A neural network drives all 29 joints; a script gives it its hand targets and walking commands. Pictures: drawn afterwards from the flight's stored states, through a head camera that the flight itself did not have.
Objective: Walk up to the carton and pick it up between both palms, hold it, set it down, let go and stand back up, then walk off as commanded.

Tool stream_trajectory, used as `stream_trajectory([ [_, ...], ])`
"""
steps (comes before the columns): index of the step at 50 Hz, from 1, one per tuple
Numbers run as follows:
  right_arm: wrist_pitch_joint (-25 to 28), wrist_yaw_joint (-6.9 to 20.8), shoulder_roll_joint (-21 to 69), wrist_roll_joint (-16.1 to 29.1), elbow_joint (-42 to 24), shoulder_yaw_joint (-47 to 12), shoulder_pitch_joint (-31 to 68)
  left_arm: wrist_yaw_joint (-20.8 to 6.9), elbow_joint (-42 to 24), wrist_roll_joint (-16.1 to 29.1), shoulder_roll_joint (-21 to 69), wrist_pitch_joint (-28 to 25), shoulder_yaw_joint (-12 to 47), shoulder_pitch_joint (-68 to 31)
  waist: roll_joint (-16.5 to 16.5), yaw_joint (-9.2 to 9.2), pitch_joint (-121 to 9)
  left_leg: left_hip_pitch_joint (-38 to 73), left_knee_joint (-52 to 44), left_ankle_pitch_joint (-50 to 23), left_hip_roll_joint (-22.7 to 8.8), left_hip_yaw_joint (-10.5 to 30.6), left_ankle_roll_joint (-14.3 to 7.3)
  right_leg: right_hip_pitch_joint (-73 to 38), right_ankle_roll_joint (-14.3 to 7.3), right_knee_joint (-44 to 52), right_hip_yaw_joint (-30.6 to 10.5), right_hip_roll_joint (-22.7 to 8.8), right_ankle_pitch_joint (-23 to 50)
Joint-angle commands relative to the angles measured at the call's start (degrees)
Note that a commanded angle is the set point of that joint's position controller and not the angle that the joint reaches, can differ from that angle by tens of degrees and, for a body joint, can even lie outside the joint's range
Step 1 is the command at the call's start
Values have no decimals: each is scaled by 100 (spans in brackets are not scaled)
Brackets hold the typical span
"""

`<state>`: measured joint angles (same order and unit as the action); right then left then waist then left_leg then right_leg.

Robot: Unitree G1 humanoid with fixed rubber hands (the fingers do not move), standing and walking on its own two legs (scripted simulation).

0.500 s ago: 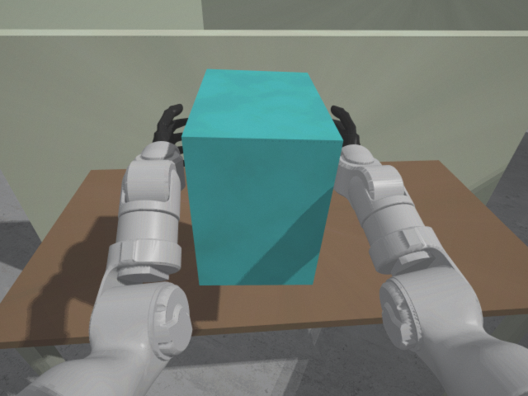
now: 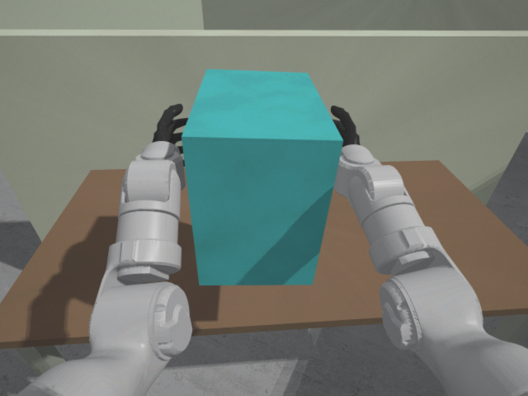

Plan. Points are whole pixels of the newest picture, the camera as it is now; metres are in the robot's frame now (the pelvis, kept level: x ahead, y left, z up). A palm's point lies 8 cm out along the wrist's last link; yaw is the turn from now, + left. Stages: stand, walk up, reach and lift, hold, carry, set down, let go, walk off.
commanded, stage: hold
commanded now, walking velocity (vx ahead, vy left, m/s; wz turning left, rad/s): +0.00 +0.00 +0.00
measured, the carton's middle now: (257, 171) +0.41 +0.00 +0.20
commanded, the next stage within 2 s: set down in 0.64 s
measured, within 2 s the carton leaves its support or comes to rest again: neither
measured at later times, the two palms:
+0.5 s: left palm (166, 154) +0.38 +0.13 +0.25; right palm (346, 155) +0.38 -0.13 +0.24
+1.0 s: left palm (162, 136) +0.39 +0.14 +0.27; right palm (344, 132) +0.39 -0.13 +0.27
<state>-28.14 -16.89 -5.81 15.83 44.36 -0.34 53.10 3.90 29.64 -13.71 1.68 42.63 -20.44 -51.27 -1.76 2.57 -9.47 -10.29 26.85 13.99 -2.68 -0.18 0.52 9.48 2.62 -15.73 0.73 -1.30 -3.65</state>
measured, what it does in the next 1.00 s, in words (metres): stands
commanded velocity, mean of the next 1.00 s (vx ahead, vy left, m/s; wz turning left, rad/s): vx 0.00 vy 0.00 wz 0.00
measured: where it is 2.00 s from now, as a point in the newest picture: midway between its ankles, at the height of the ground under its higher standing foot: outside the picture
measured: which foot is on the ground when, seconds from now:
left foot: down 0.00-1.00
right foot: down 0.00-1.00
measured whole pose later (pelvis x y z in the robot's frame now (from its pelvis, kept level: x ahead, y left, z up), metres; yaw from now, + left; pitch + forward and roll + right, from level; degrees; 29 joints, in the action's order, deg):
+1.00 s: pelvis +0.00 +0.00 +0.00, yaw +0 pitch -3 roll -2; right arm -19.3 -15.8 -2.8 9.7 45.7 7.9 57.1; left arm -0.1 34.5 -16.5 2.3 30.0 -28.4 -55.8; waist -1.5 2.3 -7.9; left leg -10.1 26.6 14.0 -2.7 -0.2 0.5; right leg 9.4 2.6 -15.7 0.7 -1.3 -4.0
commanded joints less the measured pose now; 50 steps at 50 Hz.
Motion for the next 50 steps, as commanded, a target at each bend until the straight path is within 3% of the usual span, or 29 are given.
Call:
stream_trajectory([
  [1, 206, 638, 4468, 1155, -2387, -1651, 5040, -1001, -848, 353, 3914, -362, 2168, -4022, 166, 80, -1795, 299, -806, -1382, 534, 90, 212, -1840, -212, -30, 179, 782, 185],
  [32, 206, 645, 4474, 1138, -2366, -1624, 5038, -1003, -811, 341, 3898, -365, 2136, -4025, 183, 73, -1770, 267, -823, -1312, 530, 90, 202, -1835, -216, -31, 177, 780, 137],
  [33, 77, 656, 4581, 1079, -2336, -1907, 5138, -988, -750, 515, 3892, -381, 2262, -4201, 292, 168, -1584, 440, -943, -1207, 652, 134, 43, -1779, -112, 48, 322, 894, 55],
  [35, 160, 669, 4586, 973, -2278, -1789, 5297, -999, -718, 518, 3911, -459, 2204, -4356, 291, 153, -1588, 417, -915, -1120, 626, 141, 46, -1684, -119, 57, 317, 870, -8],
  [43, 1005, 889, 4502, 59, -1306, -922, 5604, -1074, 195, 94, 3501, -1099, 1392, -4963, 320, -110, -911, -16, -1153, -24, 543, -3, -44, -1302, -165, 216, 392, 682, -1035],
  [47, 1357, 1025, 4209, -757, -272, -33, 4600, -1355, 1200, -345, 2801, -1378, 705, -4455, 534, 50, -285, -54, -1452, 677, 516, -142, -148, -1319, -138, 337, 505, 547, -1652],
  [50, 1465, 1036, 3934, -1114, 111, 231, 3925, -1519, 1346, -542, 2502, -1468, 576, -3922, 658, 208, -167, 304, -1511, 402, 529, -247, -147, -1581, -89, 373, 553, 517, -1385],
])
